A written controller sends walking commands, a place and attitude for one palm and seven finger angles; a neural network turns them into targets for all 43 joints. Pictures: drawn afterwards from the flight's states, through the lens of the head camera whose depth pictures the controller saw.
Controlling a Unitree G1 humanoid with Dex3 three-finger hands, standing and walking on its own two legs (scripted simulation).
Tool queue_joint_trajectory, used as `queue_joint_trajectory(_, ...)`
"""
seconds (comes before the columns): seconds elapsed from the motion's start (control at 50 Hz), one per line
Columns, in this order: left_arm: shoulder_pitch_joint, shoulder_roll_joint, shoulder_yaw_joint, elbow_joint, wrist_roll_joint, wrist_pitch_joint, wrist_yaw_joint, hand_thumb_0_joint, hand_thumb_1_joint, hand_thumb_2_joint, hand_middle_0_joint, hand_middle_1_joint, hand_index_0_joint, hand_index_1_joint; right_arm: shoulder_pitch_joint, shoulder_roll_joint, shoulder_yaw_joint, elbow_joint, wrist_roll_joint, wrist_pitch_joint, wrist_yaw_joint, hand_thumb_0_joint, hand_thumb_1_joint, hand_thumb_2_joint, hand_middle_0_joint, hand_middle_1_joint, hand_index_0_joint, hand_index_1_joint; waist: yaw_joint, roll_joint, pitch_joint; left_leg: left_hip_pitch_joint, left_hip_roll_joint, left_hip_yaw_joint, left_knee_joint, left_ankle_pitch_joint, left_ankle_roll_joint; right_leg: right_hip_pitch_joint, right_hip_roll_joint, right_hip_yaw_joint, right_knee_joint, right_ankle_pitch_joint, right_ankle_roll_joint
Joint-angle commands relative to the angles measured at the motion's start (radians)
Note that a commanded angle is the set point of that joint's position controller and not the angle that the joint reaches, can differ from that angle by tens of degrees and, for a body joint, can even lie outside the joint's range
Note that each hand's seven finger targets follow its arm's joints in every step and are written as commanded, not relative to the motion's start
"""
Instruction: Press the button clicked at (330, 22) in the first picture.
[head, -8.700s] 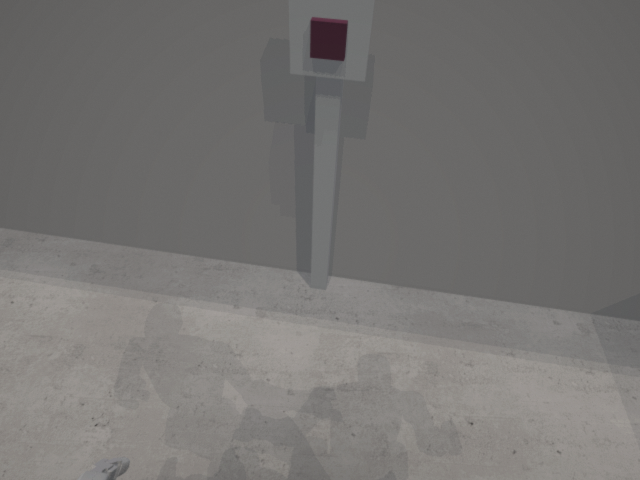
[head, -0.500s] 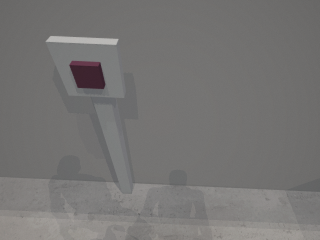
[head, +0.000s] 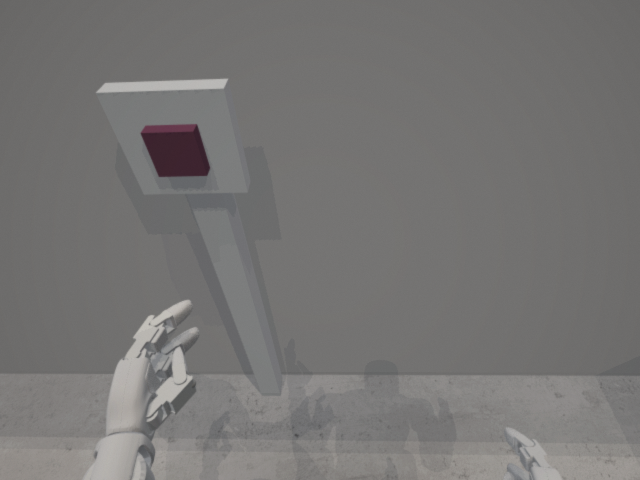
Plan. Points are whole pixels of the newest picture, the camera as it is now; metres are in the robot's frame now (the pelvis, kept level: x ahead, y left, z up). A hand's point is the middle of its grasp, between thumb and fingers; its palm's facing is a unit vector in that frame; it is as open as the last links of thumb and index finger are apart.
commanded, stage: raise the hand and make a fist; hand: left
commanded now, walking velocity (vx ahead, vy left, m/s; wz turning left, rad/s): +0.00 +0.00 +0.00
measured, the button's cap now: (178, 150) +0.51 +0.20 +0.19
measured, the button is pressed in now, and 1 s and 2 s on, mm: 0 0 0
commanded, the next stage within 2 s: aim a knuckle at the button in 1.74 s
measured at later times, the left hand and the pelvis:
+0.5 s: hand (189, 422) +0.19 +0.15 +0.05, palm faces -0.16 -0.99 -0.04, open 3.3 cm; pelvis -0.04 -0.01 -0.02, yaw +1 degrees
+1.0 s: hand (91, 365) +0.21 +0.22 +0.14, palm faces +0.06 -1.00 -0.07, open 3.1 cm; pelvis +0.00 +0.02 +0.00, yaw +0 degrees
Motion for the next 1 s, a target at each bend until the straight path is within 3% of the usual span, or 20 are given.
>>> queue_joint_trajectory(0.0,0.38,0.052,0.094,0.058,-0.079,-0.215,-0.244,0.0,0.9,0.9,-0.585,-0.72,-0.585,-0.72,-0.125,-0.114,-0.052,-0.259,0.002,-0.022,0.042,0.0,-0.9,-0.9,0.2,0.3,0.2,0.3,0.112,-0.286,0.017,-0.134,-0.005,-0.044,0.067,0.128,-0.037,-0.089,-0.017,0.043,0.002,0.355,0.031)
queue_joint_trajectory(0.04,0.317,0.162,0.196,0.008,-0.075,-0.226,-0.293,0.0,0.9,0.9,-0.64,-0.78,-0.64,-0.78,-0.154,-0.11,-0.053,-0.333,0.01,0.006,0.04,0.0,-0.9,-0.9,0.2,0.3,0.2,0.3,0.13,-0.127,-0.053,-0.153,-0.02,-0.002,0.105,0.123,-0.029,-0.056,-0.029,0.077,0.03,0.343,0.021)
queue_joint_trajectory(0.08,0.223,0.209,0.214,-0.156,-0.071,-0.194,-0.271,0.0,0.9,0.9,-0.695,-0.84,-0.695,-0.84,-0.173,-0.094,-0.042,-0.393,0.012,0.045,0.032,0.0,-0.9,-0.9,0.2,0.3,0.2,0.3,0.134,-0.002,-0.092,-0.142,-0.022,0.01,0.113,0.095,-0.018,-0.059,-0.027,0.105,0.025,0.258,0.018)
queue_joint_trajectory(0.1,0.134,0.193,0.183,-0.266,-0.073,-0.192,-0.25,0.0,0.9,0.9,-0.723,-0.87,-0.723,-0.87,-0.187,-0.085,-0.036,-0.431,0.014,0.055,0.026,0.0,-0.9,-0.9,0.2,0.3,0.2,0.3,0.114,0.047,-0.108,-0.119,-0.019,0.013,0.113,0.075,-0.01,-0.085,-0.017,0.109,0.019,0.188,0.014)
queue_joint_trajectory(0.16,-0.015,0.167,0.178,-0.458,-0.076,-0.265,-0.163,0.0,0.9,0.9,-0.805,-0.96,-0.805,-0.96,-0.104,-0.052,-0.03,-0.422,0.004,0.053,0.013,0.0,-0.9,-0.9,0.2,0.3,0.2,0.3,0.054,0.097,-0.143,-0.049,0.012,-0.027,0.144,0.071,0.01,-0.168,0.008,0.102,0.016,0.132,0.012)
queue_joint_trajectory(0.18,-0.108,0.169,0.152,-0.536,-0.077,-0.304,-0.148,0.0,0.9,0.9,-0.832,-0.99,-0.832,-0.99,-0.087,-0.057,-0.022,-0.415,-0.001,0.051,0.008,0.0,-0.9,-0.9,0.2,0.3,0.2,0.3,0.011,0.042,-0.132,-0.064,0.021,-0.047,0.163,0.042,0.017,-0.214,0.015,0.104,0.016,0.092,0.021)
queue_joint_trajectory(0.2,-0.136,0.162,0.138,-0.538,-0.078,-0.341,-0.146,0.0,0.9,0.9,-0.86,-1.02,-0.86,-1.02,-0.085,-0.057,-0.02,-0.399,-0.001,0.04,0.001,0.0,-0.9,-0.9,0.2,0.3,0.2,0.3,-0.001,0.045,-0.119,-0.071,0.026,-0.059,0.175,0.015,0.017,-0.239,0.018,0.116,0.006,0.03,0.016)
queue_joint_trajectory(0.28,-0.194,0.119,-0.012,-0.431,-0.1,-0.377,-0.263,0.0,0.9,0.9,-0.97,-1.14,-0.97,-1.14,-0.096,-0.09,0.011,-0.358,0.017,-0.012,-0.014,0.0,-0.9,-0.9,0.2,0.3,0.2,0.3,-0.068,0.015,0.007,-0.107,0.035,-0.088,0.206,-0.079,0.025,-0.307,0.008,0.166,-0.064,-0.12,0.029)
queue_joint_trajectory(0.32,-0.156,0.171,0.006,-0.315,-0.105,-0.293,-0.33,0.0,0.9,0.9,-1.025,-1.2,-1.025,-1.2,-0.084,-0.11,0.014,-0.348,0.032,-0.02,-0.026,0.0,-0.9,-0.9,0.2,0.3,0.2,0.3,-0.055,-0.016,0.025,-0.134,0.031,-0.091,0.189,-0.115,0.024,-0.27,-0.004,0.199,-0.118,-0.182,0.039)
queue_joint_trajectory(0.38,-0.06,0.254,0.115,-0.152,-0.116,-0.085,-0.377,0.0,0.9,0.9,-1.107,-1.29,-1.107,-1.29,-0.094,-0.115,0.017,-0.363,0.049,-0.007,-0.039,0.0,-0.9,-0.9,0.2,0.3,0.2,0.3,0.015,-0.1,-0.001,-0.169,0.023,-0.091,0.148,-0.111,0.022,-0.162,-0.032,0.231,-0.17,-0.223,0.057)
queue_joint_trajectory(0.44,-0.044,0.28,0.23,-0.253,-0.162,0.054,-0.328,0.0,0.9,0.9,-1.19,-1.38,-1.19,-1.38,-0.15,-0.086,0.026,-0.403,0.048,0.012,-0.048,0.0,-0.9,-0.9,0.2,0.3,0.2,0.3,0.084,-0.099,-0.074,-0.109,0.017,-0.089,0.086,-0.051,0.016,-0.04,-0.051,0.202,-0.173,-0.135,0.058)
queue_joint_trajectory(0.48,-0.015,0.273,0.304,-0.328,-0.191,0.07,-0.252,0.0,0.9,0.9,-1.245,-1.44,-1.245,-1.44,-0.158,-0.061,0.027,-0.396,0.037,0.016,-0.048,0.0,-0.9,-0.9,0.2,0.3,0.2,0.3,0.112,-0.116,-0.097,-0.073,0.025,-0.092,0.061,0.015,0.009,0.005,-0.038,0.162,-0.149,-0.013,0.058)
queue_joint_trajectory(0.56,0.017,0.229,0.29,-0.474,-0.158,-0.026,-0.16,0.0,0.9,0.9,-1.3,-1.5,-1.3,-1.5,-0.094,-0.051,0.016,-0.362,0.027,-0.012,-0.02,0.0,-0.9,-0.9,0.2,0.3,0.2,0.3,0.098,-0.028,-0.107,0.032,0.034,-0.073,0.013,0.168,0.007,0.003,0.002,0.068,-0.079,0.283,0.042)
queue_joint_trajectory(0.64,0.002,0.191,0.175,-0.447,-0.117,-0.071,-0.221,0.0,0.9,0.9,-1.3,-1.5,-1.3,-1.5,-0.067,-0.087,0.01,-0.339,0.024,-0.044,-0.002,0.0,-0.9,-0.9,0.2,0.3,0.2,0.3,0.043,-0.017,-0.052,0.069,0.033,-0.072,0.012,0.176,0.018,-0.061,0.016,0.045,-0.081,0.305,0.045)
queue_joint_trajectory(0.7,-0.04,0.19,0.146,-0.422,-0.141,-0.027,-0.291,0.0,0.9,0.9,-1.3,-1.5,-1.3,-1.5,-0.065,-0.108,0.008,-0.334,0.04,-0.068,-0.014,0.0,-0.9,-0.9,0.2,0.3,0.2,0.3,0.03,-0.034,-0.03,0.082,0.031,-0.08,-0.002,0.122,0.021,-0.069,0.017,0.054,-0.127,0.226,0.044)
queue_joint_trajectory(0.8,-0.074,0.282,0.272,-0.535,-0.154,0.026,-0.268,0.0,0.9,0.9,-1.3,-1.5,-1.3,-1.5,-0.075,-0.103,0.011,-0.332,0.039,-0.092,-0.028,0.0,-0.9,-0.9,0.2,0.3,0.2,0.3,0.075,0.003,-0.135,0.177,0.034,-0.094,-0.059,0.192,0.018,0.017,0.024,0.015,-0.126,0.268,0.026)
queue_joint_trajectory(0.86,-0.101,0.266,0.28,-0.588,-0.155,0.034,-0.23,0.0,0.9,0.9,-1.3,-1.5,-1.3,-1.5,-0.084,-0.09,0.023,-0.328,0.038,-0.093,-0.02,0.0,-0.9,-0.9,0.2,0.3,0.2,0.3,0.078,0.038,-0.105,0.219,0.043,-0.105,-0.087,0.252,0.005,0.028,0.033,-0.013,-0.121,0.3,0.014)
queue_joint_trajectory(0.88,-0.114,0.271,0.282,-0.581,-0.157,0.045,-0.225,0.0,0.9,0.9,-1.3,-1.5,-1.3,-1.5,-0.083,-0.094,0.026,-0.325,0.033,-0.089,-0.017,0.0,-0.9,-0.9,0.2,0.3,0.2,0.3,0.077,0.001,-0.095,0.215,0.045,-0.11,-0.092,0.259,0.007,0.036,0.038,-0.013,-0.128,0.31,0.015)
queue_joint_trajectory(0.94,-0.154,0.231,0.23,-0.55,-0.151,0.102,-0.245,0.0,0.9,0.9,-1.3,-1.5,-1.3,-1.5,-0.093,-0.097,0.036,-0.323,0.04,-0.081,-0.014,0.0,-0.9,-0.9,0.2,0.3,0.2,0.3,0.07,0.069,-0.035,0.236,0.048,-0.116,-0.119,0.25,-0.003,0.026,0.037,-0.016,-0.152,0.298,0.013)
queue_joint_trajectory(0.98,-0.159,0.229,0.213,-0.49,-0.144,0.168,-0.266,0.0,0.9,0.9,-1.3,-1.5,-1.3,-1.5,-0.096,-0.105,0.041,-0.325,0.042,-0.071,-0.016,0.0,-0.9,-0.9,0.2,0.3,0.2,0.3,0.073,0.027,0.015,0.216,0.048,-0.122,-0.143,0.216,-0.001,0.035,0.041,-0.015,-0.177,0.278,0.012)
